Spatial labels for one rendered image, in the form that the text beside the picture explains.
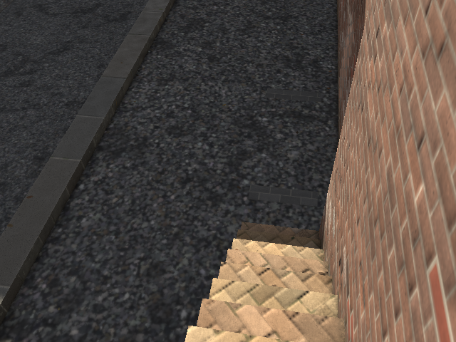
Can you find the stairs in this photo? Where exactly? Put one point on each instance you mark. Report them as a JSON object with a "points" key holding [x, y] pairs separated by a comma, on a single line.
{"points": [[273, 287]]}

